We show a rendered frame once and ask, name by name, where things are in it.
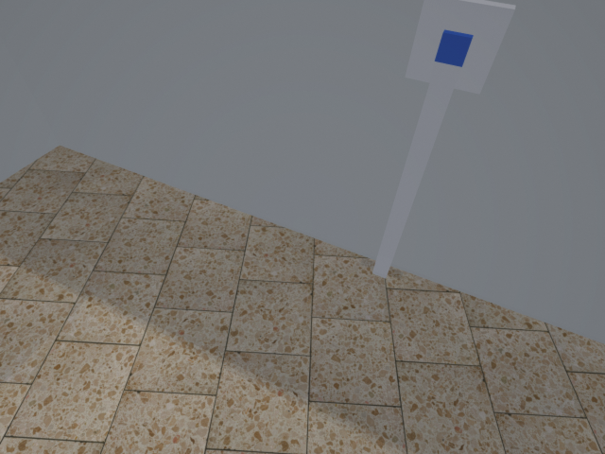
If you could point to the button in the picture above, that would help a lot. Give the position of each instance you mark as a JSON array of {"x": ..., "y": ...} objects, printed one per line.
[{"x": 453, "y": 47}]

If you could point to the panel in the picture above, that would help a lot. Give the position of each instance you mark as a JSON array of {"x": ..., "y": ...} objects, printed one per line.
[{"x": 488, "y": 22}]

